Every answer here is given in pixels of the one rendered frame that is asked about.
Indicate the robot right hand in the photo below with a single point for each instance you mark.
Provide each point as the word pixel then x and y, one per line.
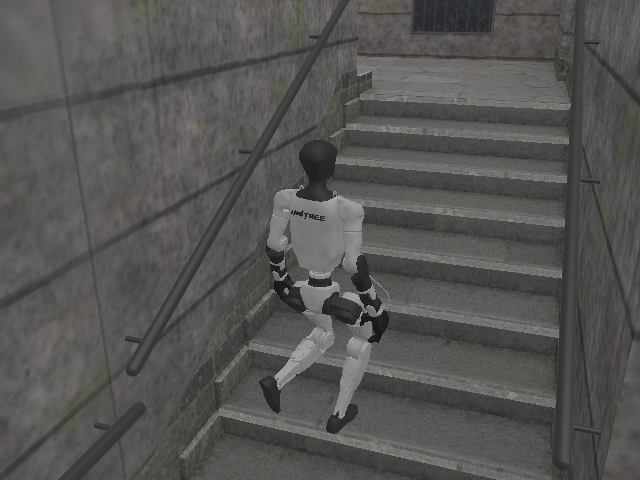
pixel 379 323

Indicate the robot left forearm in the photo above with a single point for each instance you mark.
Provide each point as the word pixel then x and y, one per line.
pixel 277 263

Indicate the left robot upper arm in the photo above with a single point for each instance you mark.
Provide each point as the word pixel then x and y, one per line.
pixel 280 217

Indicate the robot left foot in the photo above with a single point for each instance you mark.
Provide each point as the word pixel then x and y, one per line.
pixel 271 393

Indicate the right robot upper arm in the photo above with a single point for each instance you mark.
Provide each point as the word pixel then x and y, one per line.
pixel 352 215

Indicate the robot left shin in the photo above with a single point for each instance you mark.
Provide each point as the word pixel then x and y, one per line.
pixel 306 353

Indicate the robot right forearm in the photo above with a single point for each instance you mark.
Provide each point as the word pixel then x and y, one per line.
pixel 365 288

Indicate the robot left hand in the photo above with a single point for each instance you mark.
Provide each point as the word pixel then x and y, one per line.
pixel 279 287

